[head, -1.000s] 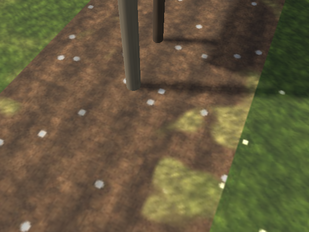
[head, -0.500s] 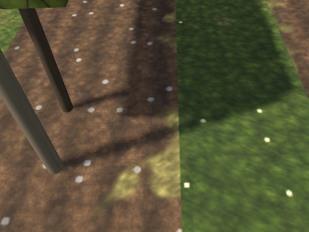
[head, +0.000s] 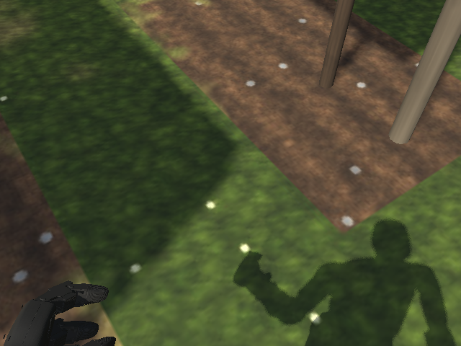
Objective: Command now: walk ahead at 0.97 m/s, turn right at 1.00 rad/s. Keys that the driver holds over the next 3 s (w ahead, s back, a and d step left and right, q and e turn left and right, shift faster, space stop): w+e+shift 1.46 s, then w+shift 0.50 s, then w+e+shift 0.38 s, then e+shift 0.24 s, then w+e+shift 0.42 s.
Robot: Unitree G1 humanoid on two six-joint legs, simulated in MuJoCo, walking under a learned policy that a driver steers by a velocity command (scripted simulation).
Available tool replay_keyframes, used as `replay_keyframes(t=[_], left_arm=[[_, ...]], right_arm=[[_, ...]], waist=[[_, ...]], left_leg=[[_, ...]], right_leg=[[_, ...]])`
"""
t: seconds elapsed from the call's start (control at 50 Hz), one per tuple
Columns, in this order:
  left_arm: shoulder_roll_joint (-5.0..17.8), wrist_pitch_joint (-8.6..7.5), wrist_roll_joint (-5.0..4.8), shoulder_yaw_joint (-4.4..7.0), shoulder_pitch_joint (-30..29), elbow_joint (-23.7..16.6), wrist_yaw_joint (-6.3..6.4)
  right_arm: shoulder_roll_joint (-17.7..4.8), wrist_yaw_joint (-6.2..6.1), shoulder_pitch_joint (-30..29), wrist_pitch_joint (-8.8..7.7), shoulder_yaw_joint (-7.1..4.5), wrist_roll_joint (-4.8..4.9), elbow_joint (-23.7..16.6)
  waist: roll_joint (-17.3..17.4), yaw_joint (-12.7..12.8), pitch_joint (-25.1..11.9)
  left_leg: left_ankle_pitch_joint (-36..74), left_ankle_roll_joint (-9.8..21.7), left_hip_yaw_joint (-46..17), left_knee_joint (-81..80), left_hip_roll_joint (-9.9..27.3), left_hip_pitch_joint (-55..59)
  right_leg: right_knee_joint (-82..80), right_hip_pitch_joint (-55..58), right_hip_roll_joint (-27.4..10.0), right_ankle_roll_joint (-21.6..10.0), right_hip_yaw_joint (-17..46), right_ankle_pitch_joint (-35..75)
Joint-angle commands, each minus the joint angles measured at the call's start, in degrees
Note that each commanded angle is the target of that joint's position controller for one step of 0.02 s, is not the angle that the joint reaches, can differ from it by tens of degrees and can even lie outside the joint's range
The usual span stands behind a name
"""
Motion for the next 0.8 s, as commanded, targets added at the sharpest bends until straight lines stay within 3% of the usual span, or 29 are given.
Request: replay_keyframes(t=[0.02,0.06,0.1,0.12,0.14,0.16,0.18,0.2,0.22,0.26,0.28,0.32,0.36,0.44,0.48,0.5,0.52,0.54,0.56,0.58,0.6,0.62,0.66,0.7,0.72,0.74,0.76,0.78,0.8], left_arm=[[-1.69,-0.74,-0.2,-1.89,-7.71,-5.22,-0.84],[0.31,-0.67,-0.36,-1.22,-2.3,-3.12,0.02],[5.45,-0.76,-0.66,1.23,17.92,2.83,1.75],[8.71,-0.58,-1.98,3.73,30.78,6.86,3.19],[10.83,-0.56,-2.07,4.77,23.98,6.98,4.72],[17.19,0.54,-0.05,5.84,20.83,3.45,4.77],[15.13,0.81,0.13,5.99,25.53,3.71,5.7],[12.99,0.14,-0.72,5.67,24.54,5.93,6.3],[10.97,-0.84,-0.64,5.19,22.27,6.5,6.54],[8.03,-2.81,-1.16,3.72,18.45,6.15,6.97],[6.97,-3.57,-1.48,3.17,18.03,6.25,6.75],[7.21,-4.63,-1.48,3.17,17.4,6.3,6.29],[7.24,-5.29,-1.17,3.56,18.8,6.89,5.89],[8.99,-5.24,-2.32,4.39,23.53,8.78,5.13],[10.62,-4.96,-2.13,4.8,24.15,9.44,5.59],[12.87,-4.93,-1.75,5.21,22.28,9.28,5.48],[12.59,-5.52,-1.26,5.04,17.48,8.69,5.37],[4.16,-5.99,-1.39,2.96,17.55,6.72,5.37],[1.99,-5.68,-3.28,1.57,22.67,3.84,5.51],[5.49,-4.84,-1.7,1.59,18.9,5.04,6.07],[6.57,-4.14,-0.51,1.88,14.68,5.4,5.46],[5.9,-3.42,-0.11,2.08,11.79,5.75,4.56],[1.83,-1.88,0.23,1.08,8.12,2.64,2.71],[0.09,-0.59,0.29,0.45,7.18,0.4,2.51],[-0.04,-0.25,0.11,0.0,5.36,-1.22,1.9],[-0.01,-0.13,0.41,-0.15,3.88,-2.59,1.28],[0.69,-0.18,-0.15,-0.09,4.65,-2.19,0.6],[-0.59,-0.42,0.14,-0.73,5.0,-0.65,-0.02],[-1.02,-0.03,1.28,-1.17,2.42,-1.39,-1.72]], right_arm=[[-5.67,-0.48,-3.6,-1.41,-0.26,-0.14,-2.99],[-9.88,-1.57,-2.45,-0.74,-1.13,0.24,-2.77],[-13.72,-2.02,-7.87,0.89,-2.05,0.11,-4.46],[-13.93,-1.64,-12.33,1.39,-2.26,0.72,-6.65],[-7.3,0.17,-8.7,1.22,-0.86,-0.7,-7.12],[-6.01,-0.18,-7.65,0.67,-0.26,0.18,-13.68],[-8.25,0.01,-13.58,-0.72,-0.12,0.44,-15.96],[-7.71,0.03,-16.06,-1.4,0.48,0.28,-16.86],[-7.49,-0.22,-16.36,-1.31,0.64,-0.38,-15.6],[-6.84,-0.23,-13.14,1.0,0.95,-2.66,-14.25],[-6.3,-0.03,-13.43,2.14,1.0,-2.91,-14.66],[-4.28,0.61,-19.96,2.82,1.72,-2.51,-17.41],[-2.24,1.16,-27.64,2.39,2.74,-0.98,-20.69],[-3.33,1.15,-31.22,2.01,2.65,0.37,-21.57],[-6.85,0.23,-26.27,1.78,1.31,0.06,-20.03],[-9.26,-0.44,-17.46,1.47,0.1,0.36,-17.98],[-12.72,-1.73,-3.66,1.26,-1.4,0.38,-14.56],[-16.83,-2.55,5.28,0.84,-2.83,-2.37,-12.87],[-18.34,-1.8,-2.46,0.94,-3.08,-3.0,-14.09],[-11.75,-1.56,-10.07,1.39,-2.37,-2.04,-15.84],[-7.51,-1.7,-12.48,1.59,-1.13,-1.3,-15.08],[-6.28,-1.7,-12.91,2.0,-0.77,-1.13,-13.38],[-3.07,-1.3,-10.07,0.71,0.55,-1.35,-8.95],[-3.12,0.4,-9.15,-0.65,0.27,0.09,-6.45],[-5.34,0.71,-12.36,-1.53,-0.42,0.39,-6.33],[-5.58,0.76,-14.22,-1.98,-0.46,0.64,-5.88],[-6.21,0.67,-17.54,-2.86,-0.99,1.01,-5.86],[-7.06,0.95,-19.22,-3.62,-1.34,1.35,-6.26],[-10.01,0.06,-15.99,-4.32,-2.57,2.55,-4.99]], waist=[[5.68,3.87,8.69],[9.06,7.88,3.44],[11.37,18.46,-6.19],[7.83,24.35,-13.03],[-2.49,14.39,-7.87],[-7.64,10.51,-16.32],[2.14,13.46,-16.97],[5.38,10.94,-7.7],[9.11,7.51,-0.68],[9.33,2.03,2.32],[8.08,1.03,2.45],[6.67,1.72,4.89],[4.0,4.06,6.45],[0.66,7.94,2.97],[1.71,5.65,-2.04],[1.93,0.19,-7.24],[2.3,-8.42,-12.94],[13.64,-9.07,-18.73],[28.59,-1.4,-24.4],[18.16,-1.07,-15.09],[11.56,-1.11,-7.78],[6.48,-0.66,-4.06],[9.06,1.63,0.9],[5.95,4.42,1.25],[6.42,6.15,2.15],[7.13,7.49,4.04],[6.5,8.89,6.09],[5.64,8.4,7.12],[4.23,8.13,6.96]], left_leg=[[60.2,0.12,1.72,-5.71,11.26,-10.24],[85.96,-0.01,2.13,3.57,13.25,-6.67],[92.68,1.37,0.06,26.88,16.32,-9.51],[83.38,1.75,0.13,47.51,13.79,-20.27],[8.21,1.63,-1.7,65.63,5.32,-37.91],[-7.35,-1.03,-9.39,83.97,-1.06,-55.52],[-1.48,-0.78,-18.58,81.58,1.2,-60.58],[1.08,-0.18,-19.81,73.48,4.13,-60.69],[1.55,-0.3,-18.9,67.99,5.83,-57.07],[-1.02,-1.98,-19.06,61.36,7.97,-48.16],[-3.08,-2.96,-18.73,57.35,8.6,-45.81],[1.41,-4.0,-16.21,46.96,8.79,-42.36],[16.04,-3.79,-15.38,35.16,7.53,-36.14],[27.18,-0.93,-14.63,22.09,3.02,-27.87],[21.04,0.3,-14.95,18.02,-0.34,-20.47],[16.89,0.94,-14.81,17.42,-1.12,-10.33],[13.46,1.93,-16.6,20.1,2.06,5.29],[-9.23,4.67,-32.48,15.82,16.48,17.32],[-19.82,8.04,-60.99,3.31,28.12,18.1],[-26.42,8.2,-59.11,1.37,25.83,9.74],[-19.21,8.13,-48.87,2.47,23.74,1.87],[-8.78,6.48,-39.75,1.47,20.11,-2.22],[8.87,7.63,-30.62,0.41,19.35,-9.28],[26.52,7.0,-22.52,-0.09,20.12,-11.22],[26.78,6.18,-18.68,-3.32,20.46,-14.59],[27.64,5.06,-14.53,-5.37,19.48,-17.56],[32.82,3.7,-9.23,-6.31,16.71,-19.26],[45.4,3.42,-3.66,-4.03,14.02,-21.2],[55.49,2.57,-2.62,-1.88,15.6,-19.63]], right_leg=[[-12.22,8.99,3.32,-2.96,-7.99,1.15],[-14.49,19.24,7.72,-4.46,-10.27,-1.28],[-16.24,39.41,9.77,-7.28,-6.08,-6.06],[-22.94,58.78,10.37,-9.17,-1.8,-6.2],[-25.58,64.54,2.66,-10.69,10.61,-10.84],[-31.49,77.42,-10.8,-22.37,42.18,-9.35],[-41.74,74.62,-11.97,-22.26,49.76,-16.47],[-46.06,65.62,-11.03,-19.85,46.93,-16.14],[-47.03,55.11,-8.37,-17.42,41.47,-10.1],[-46.03,40.95,-3.08,-15.93,32.41,1.44],[-47.17,35.65,-1.59,-15.87,30.96,-0.05],[-50.34,26.57,2.13,-14.76,27.68,-2.47],[-50.87,21.07,4.34,-12.21,26.25,3.09],[-46.57,29.95,2.79,-8.27,27.58,19.83],[-36.9,37.43,3.17,-5.32,27.76,33.08],[-25.6,36.77,3.78,-3.75,26.69,36.27],[-9.52,28.85,6.07,-2.07,24.64,34.62],[11.67,16.61,11.09,-1.36,19.63,-2.82],[20.4,6.28,12.4,-0.36,13.41,-22.77],[21.68,1.78,6.28,-0.87,11.53,-15.17],[19.62,1.41,3.46,-0.5,9.82,-11.14],[17.18,2.71,1.87,0.05,8.39,-10.05],[15.73,2.74,-0.33,0.8,9.1,-10.91],[12.67,2.6,-2.19,0.81,9.04,-10.98],[9.33,3.73,-2.74,0.89,8.49,-8.05],[5.18,5.0,-2.76,1.23,7.28,-5.18],[-2.36,7.11,-2.3,1.57,4.56,0.64],[-10.32,11.33,-0.37,1.77,1.14,4.63],[-18.15,13.55,0.31,1.2,-2.43,6.03]])
Next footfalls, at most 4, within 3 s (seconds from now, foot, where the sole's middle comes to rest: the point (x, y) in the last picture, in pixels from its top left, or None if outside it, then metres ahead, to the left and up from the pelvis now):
0.14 right None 0.30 -0.04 -0.76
0.52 left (216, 253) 0.76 0.00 -0.76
0.94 right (340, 208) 0.90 -0.44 -0.76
1.14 left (305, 178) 1.04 -0.35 -0.76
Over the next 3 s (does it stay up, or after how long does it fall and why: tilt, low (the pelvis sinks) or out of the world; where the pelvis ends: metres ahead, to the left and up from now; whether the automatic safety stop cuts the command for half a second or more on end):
stays up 0.68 -1.86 0.02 its command is cut before an obstacle after 0.7 s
